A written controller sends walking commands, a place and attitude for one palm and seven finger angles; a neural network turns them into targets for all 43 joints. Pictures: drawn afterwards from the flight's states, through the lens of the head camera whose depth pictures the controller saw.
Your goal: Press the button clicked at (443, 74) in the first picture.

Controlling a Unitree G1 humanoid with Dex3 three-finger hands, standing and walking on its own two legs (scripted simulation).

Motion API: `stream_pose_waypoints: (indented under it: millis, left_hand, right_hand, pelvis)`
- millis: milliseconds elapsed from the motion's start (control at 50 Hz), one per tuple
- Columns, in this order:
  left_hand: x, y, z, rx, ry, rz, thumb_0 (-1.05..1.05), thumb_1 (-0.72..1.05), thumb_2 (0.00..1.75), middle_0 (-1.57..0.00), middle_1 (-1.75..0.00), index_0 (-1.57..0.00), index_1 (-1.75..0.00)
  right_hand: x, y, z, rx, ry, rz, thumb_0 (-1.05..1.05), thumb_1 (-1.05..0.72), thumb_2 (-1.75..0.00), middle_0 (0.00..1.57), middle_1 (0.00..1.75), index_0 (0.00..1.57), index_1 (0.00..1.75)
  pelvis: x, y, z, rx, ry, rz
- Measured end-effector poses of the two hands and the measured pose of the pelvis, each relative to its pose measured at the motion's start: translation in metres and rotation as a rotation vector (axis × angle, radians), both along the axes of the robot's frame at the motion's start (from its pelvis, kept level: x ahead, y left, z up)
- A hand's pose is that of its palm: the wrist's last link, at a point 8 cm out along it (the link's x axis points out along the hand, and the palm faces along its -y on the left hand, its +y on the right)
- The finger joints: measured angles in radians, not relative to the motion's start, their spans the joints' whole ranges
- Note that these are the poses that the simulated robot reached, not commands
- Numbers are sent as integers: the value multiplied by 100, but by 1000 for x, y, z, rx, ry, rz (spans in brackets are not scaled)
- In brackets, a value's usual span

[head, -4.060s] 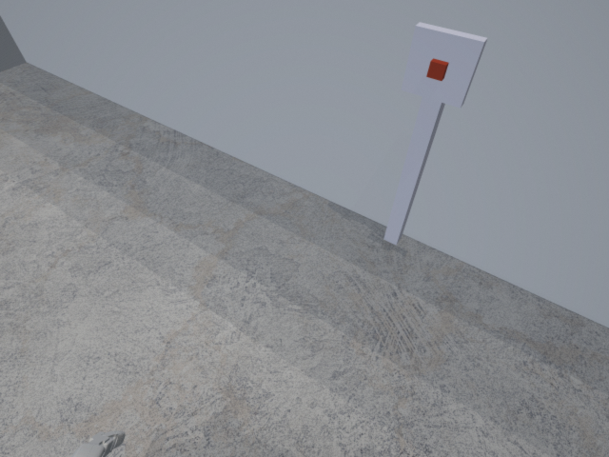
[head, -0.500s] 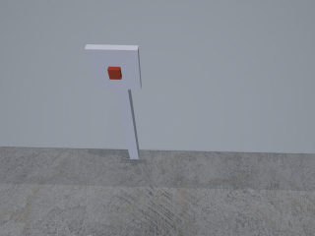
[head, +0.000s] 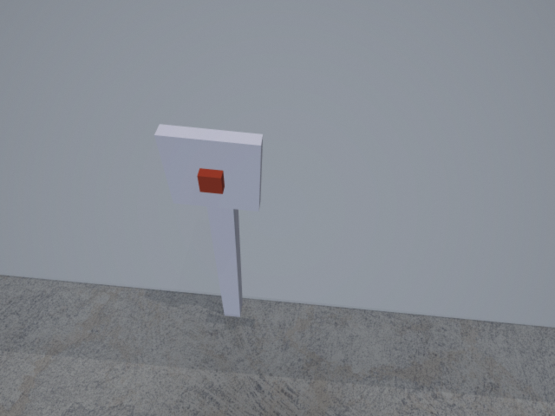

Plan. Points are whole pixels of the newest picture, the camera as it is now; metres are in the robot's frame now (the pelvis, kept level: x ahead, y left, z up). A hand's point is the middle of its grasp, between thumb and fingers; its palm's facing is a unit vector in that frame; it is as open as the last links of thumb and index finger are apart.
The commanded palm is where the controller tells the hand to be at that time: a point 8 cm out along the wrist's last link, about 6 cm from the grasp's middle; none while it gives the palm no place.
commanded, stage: come to a stop and stand still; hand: left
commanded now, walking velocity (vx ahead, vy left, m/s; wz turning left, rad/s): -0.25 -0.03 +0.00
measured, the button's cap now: (211, 179) +0.50 +0.16 +0.01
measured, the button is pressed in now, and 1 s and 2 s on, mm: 0 0 0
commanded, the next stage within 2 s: look again from close up in 0.88 s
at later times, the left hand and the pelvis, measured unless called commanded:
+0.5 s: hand out of the picture +0.05 +0.14 -0.15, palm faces +0.07 -0.96 -0.28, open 7.4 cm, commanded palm none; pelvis -0.02 -0.05 +0.00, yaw +1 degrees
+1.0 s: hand out of the picture -0.04 +0.16 -0.18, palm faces +0.00 -0.99 -0.17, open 7.4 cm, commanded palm none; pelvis -0.04 -0.01 +0.00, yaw +0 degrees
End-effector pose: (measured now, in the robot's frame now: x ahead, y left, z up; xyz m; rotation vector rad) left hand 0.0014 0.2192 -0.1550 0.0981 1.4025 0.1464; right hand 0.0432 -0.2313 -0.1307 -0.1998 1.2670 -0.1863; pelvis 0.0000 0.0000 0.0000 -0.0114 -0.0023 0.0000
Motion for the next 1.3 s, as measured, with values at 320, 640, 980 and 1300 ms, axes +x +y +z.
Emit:
stream_pose_waypoints:
  millis: [320, 640, 980, 1300]
  left_hand:
    - [60, -35, 28, 152, -141, -38, 0, 91, 90, -20, -30, -20, -30]
    - [-8, 1, 18, 99, -138, 9, 0, 90, 90, -20, -30, -21, -30]
    - [-51, -6, 6, 3, 61, -29, 0, 91, 90, -20, -30, -20, -30]
    - [-14, -23, 12, 108, -58, -41, 1, 94, 90, -20, -30, -20, -30]
  right_hand:
    - [0, -61, -41, 96, 97, -45, 0, -91, -90, 20, 30, 20, 30]
    - [-30, -44, -9, 26, -11, 27, 0, -91, -90, 19, 30, 20, 30]
    - [-161, 24, -6, 89, 280, -119, 0, -90, -90, 20, 30, 20, 30]
    - [-86, -2, -45, 152, 119, -25, 1, -91, -90, 20, 30, 20, 30]
  pelvis:
    - [5, -54, -9, 53, -13, 8]
    - [-40, -25, -4, 29, -2, 8]
    - [-42, -11, 2, 12, 12, 6]
    - [-30, -33, -14, 22, -4, 12]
